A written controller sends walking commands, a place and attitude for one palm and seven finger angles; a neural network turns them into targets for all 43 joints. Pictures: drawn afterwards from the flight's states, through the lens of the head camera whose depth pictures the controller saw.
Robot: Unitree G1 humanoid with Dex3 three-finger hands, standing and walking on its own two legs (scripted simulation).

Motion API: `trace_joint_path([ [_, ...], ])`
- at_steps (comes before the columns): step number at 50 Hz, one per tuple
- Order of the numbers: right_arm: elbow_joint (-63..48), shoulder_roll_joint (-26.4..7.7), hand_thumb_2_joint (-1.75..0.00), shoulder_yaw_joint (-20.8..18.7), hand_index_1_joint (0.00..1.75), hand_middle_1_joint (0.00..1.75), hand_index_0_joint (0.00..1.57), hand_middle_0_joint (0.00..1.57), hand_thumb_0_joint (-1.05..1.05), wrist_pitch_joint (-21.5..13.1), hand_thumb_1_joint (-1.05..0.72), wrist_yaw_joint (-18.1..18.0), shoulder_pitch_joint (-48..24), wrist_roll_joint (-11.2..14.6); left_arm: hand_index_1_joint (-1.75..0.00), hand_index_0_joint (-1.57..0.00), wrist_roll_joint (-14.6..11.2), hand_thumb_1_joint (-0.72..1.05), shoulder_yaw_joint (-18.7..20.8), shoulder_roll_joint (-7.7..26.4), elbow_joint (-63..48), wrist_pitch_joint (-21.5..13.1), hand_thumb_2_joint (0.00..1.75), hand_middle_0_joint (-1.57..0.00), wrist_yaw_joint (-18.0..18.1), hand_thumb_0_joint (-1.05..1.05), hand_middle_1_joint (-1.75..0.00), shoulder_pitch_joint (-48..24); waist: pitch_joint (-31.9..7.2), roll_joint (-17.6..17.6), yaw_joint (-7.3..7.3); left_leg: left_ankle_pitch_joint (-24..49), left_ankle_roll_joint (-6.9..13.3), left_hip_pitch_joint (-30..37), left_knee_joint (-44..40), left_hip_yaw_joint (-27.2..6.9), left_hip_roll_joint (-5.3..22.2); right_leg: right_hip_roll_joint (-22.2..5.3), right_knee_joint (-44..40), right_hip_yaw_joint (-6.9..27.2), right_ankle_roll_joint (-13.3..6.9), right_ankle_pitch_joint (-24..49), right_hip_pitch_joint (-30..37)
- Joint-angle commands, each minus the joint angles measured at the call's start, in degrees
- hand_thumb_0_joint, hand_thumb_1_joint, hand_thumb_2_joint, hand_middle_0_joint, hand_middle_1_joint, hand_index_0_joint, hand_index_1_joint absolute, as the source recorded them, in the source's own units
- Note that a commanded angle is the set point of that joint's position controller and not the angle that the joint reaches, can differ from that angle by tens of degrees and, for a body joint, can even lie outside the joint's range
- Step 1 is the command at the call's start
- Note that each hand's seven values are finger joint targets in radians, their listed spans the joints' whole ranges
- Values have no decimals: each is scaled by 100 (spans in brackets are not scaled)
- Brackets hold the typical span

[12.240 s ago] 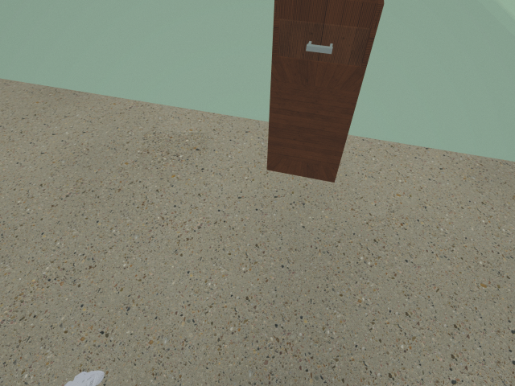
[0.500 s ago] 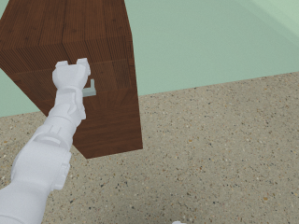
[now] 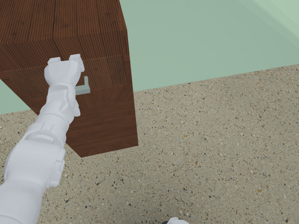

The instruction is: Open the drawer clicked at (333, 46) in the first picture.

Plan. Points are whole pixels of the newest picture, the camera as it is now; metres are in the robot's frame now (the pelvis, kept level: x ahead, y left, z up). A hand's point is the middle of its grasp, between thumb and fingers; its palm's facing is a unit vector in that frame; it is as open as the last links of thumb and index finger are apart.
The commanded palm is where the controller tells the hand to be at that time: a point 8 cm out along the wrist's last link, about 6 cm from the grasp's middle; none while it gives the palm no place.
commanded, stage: lower the fingers behind the handle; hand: left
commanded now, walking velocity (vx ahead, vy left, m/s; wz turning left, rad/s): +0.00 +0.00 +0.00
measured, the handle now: (73, 86) +0.55 +0.20 -0.01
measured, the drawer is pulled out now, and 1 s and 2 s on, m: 0.00 0.00 0.00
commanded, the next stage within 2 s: lift the fingers back up to retry in 1.50 s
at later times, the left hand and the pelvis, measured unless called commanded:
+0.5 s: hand (73, 93) +0.51 +0.19 +0.01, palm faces -0.03 -0.03 -1.00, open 13.8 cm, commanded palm +0.49 +0.18 +0.05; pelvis +0.00 +0.01 -0.01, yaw +1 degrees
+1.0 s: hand (75, 95) +0.50 +0.19 +0.00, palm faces -0.01 +0.01 -1.00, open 13.9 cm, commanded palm +0.49 +0.18 +0.02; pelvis -0.02 +0.00 -0.03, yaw +1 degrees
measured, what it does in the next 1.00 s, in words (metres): stands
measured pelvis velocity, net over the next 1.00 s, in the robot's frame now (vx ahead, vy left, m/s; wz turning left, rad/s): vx -0.02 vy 0.00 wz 0.02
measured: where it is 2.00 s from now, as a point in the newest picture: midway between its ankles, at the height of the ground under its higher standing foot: outside the picture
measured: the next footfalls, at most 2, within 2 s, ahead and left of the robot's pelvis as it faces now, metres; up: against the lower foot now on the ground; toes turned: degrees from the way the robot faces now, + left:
none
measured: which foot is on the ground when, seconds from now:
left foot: down 0.00-1.00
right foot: down 0.00-1.00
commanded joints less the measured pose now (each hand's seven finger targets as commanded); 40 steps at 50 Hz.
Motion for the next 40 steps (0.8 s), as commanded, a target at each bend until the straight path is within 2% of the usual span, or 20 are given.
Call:
trace_joint_path([
  [1, -327, -938, -90, -308, 30, 30, 20, 20, 0, -132, -90, -65, 748, 21, -120, -30, 34, -50, 153, 1331, -958, -59, 30, -30, 203, 0, -120, -2362, -2235, -201, 6, 2013, 35, 1263, -188, -284, -176, 140, -231, 123, -16, 1823, 1123],
  [3, -342, -924, -90, -329, 30, 30, 20, 20, 0, -138, -90, -60, 771, -16, -120, -30, 33, -50, 180, 1310, -1136, -200, 30, -30, 224, 0, -120, -2407, -2445, -149, 15, 2175, 37, 1348, -106, -308, -180, 149, -175, 132, -32, 1927, 1144],
  [7, -257, -920, -90, -355, 30, 30, 20, 20, 0, -182, -90, -37, 814, -38, -120, -30, 99, -50, 43, 1119, -1138, -304, 30, -30, 401, 0, -120, -2636, -2209, 11, -142, 2045, 3, 1461, -8, -440, -125, 182, -99, 54, -42, 1468, 507],
  [10, -195, -917, -90, -379, 30, 30, 20, 20, 0, -194, -90, -1, 860, -92, -120, -30, 117, -50, 57, 1097, -1295, -337, 30, -30, 571, 0, -120, -2956, -2581, 216, -187, 2248, -20, 1673, 127, -506, -112, 193, 23, 31, -55, 1503, 359],
  [12, -189, -913, -90, -375, 30, 30, 20, 20, 0, -176, -90, 21, 859, -115, -120, -30, 157, -50, 166, 1181, -1227, -262, 30, -30, 662, 0, -120, -2827, -2790, 273, -111, 2464, -54, 1658, 217, -522, -122, 201, 142, 5, -65, 1621, 387],
  [14, -151, -892, -90, -387, 30, 30, 20, 20, 0, -159, -90, 64, 887, -129, -120, -30, 159, -50, -79, 833, -1138, -154, 30, -30, 699, 0, -120, -2918, -2703, 425, -194, 2701, -105, 1783, 288, -607, -72, 214, 200, -58, -72, 1593, 100],
  [16, -116, -909, -90, -399, 30, 30, 20, 20, 0, -138, -90, 89, 881, -137, -120, -30, 128, -50, -116, 732, -1011, -31, 30, -30, 717, 0, -120, -2922, -2640, 304, -246, 2669, -113, 1783, 331, -623, -45, 225, 204, -72, -56, 1526, -15],
  [17, -120, -925, -90, -395, 30, 30, 20, 20, 0, -127, -90, 95, 893, -145, -120, -30, 102, -50, -6, 851, -1043, -1, 30, -30, 722, 0, -120, -2936, -2754, 351, -212, 2780, -111, 1806, 348, -622, -45, 224, 225, -63, -61, 1617, 54],
  [19, -145, -909, -90, -394, 30, 30, 20, 20, 0, -97, -90, 99, 897, -149, -120, -30, 75, -50, -93, 749, -1043, 35, 30, -30, 666, 0, -120, -2935, -2897, 344, -235, 2848, -100, 1785, 403, -611, -55, 222, 259, -48, -50, 1735, 129],
  [20, -126, -919, -90, -385, 30, 30, 20, 20, 0, -78, -90, 95, 904, -143, -120, -30, 99, -50, 52, 916, -919, 73, 30, -30, 662, 0, -120, -2809, -2807, 219, -193, 2800, -90, 1656, 414, -591, -56, 224, 277, -50, -53, 1760, 168],
  [22, -135, -913, -90, -355, 30, 30, 20, 20, 0, -60, -90, 86, 877, -121, -120, -30, 105, -50, -183, 668, -633, 188, 30, -30, 613, 0, -120, -2699, -2447, 35, -284, 2475, -67, 1401, 365, -576, -75, 226, 229, -61, -44, 1607, 111],
  [24, -140, -943, -90, -331, 30, 30, 20, 20, 0, -49, -90, 65, 894, -115, -120, -30, 97, -50, -78, 837, -550, 205, 30, -30, 578, 0, -120, -2655, -2472, -32, -269, 2343, -36, 1258, 351, -549, -92, 211, 249, -37, -40, 1632, 210],
  [27, -162, -921, -90, -321, 30, 30, 20, 20, 0, -63, -90, 58, 892, -100, -120, -30, 87, -50, -190, 698, -446, 216, 30, -30, 499, 0, -120, -2554, -2295, -131, -304, 2111, 0, 1056, 363, -493, -113, 207, 233, -17, -34, 1575, 203],
  [28, -158, -947, -90, -303, 30, 30, 20, 20, 0, -55, -90, 51, 899, -113, -120, -30, 62, -50, 10, 914, -376, 190, 30, -30, 469, 0, -120, -2439, -2315, -137, -229, 2132, -2, 970, 370, -481, -121, 199, 265, -5, -45, 1625, 290],
  [30, -240, -921, -90, -299, 30, 30, 20, 20, 0, -81, -90, 28, 916, -119, -120, -30, 63, -50, 71, 1068, -710, 14, 30, -30, 429, 0, -120, -2516, -2567, -24, -184, 2089, 16, 918, 428, -457, -141, 185, 333, 47, -36, 1719, 413],
  [32, -258, -880, -90, -317, 30, 30, 20, 20, 0, -97, -90, 36, 926, -131, -120, -30, 140, -50, -23, 906, -745, -92, 30, -30, 461, 0, -120, -2324, -2586, 104, -150, 2202, -5, 988, 501, -474, -126, 197, 400, 18, -54, 1690, 269],
  [35, -243, -891, -90, -324, 30, 30, 20, 20, 0, -121, -90, 62, 922, -125, -120, -30, 140, -50, -123, 700, -509, -65, 30, -30, 528, 0, -120, -2145, -2272, -107, -217, 1919, 0, 742, 544, -478, -106, 217, 411, -12, -41, 1427, 16],
  [37, -211, -917, -90, -315, 30, 30, 20, 20, 0, -133, -90, 63, 939, -118, -120, -30, 157, -50, -42, 863, -429, -14, 30, -30, 596, 0, -120, -2257, -2262, -137, -243, 1701, 13, 592, 559, -486, -120, 205, 437, 2, -48, 1274, -29],
  [39, -207, -910, -90, -333, 30, 30, 20, 20, 0, -148, -90, 87, 955, -134, -120, -30, 193, -50, -104, 801, -594, 18, 30, -30, 652, 0, -120, -2431, -2502, 193, -234, 1819, -6, 753, 610, -494, -115, 200, 500, -3, -61, 1297, -110],
  [40, -186, -904, -90, -338, 30, 30, 20, 20, 0, -140, -90, 97, 952, -141, -120, -30, 196, -50, -113, 751, -479, 74, 30, -30, 674, 0, -120, -2367, -2461, 146, -258, 1813, -7, 746, 641, -482, -111, 210, 498, -14, -63, 1280, -170],
])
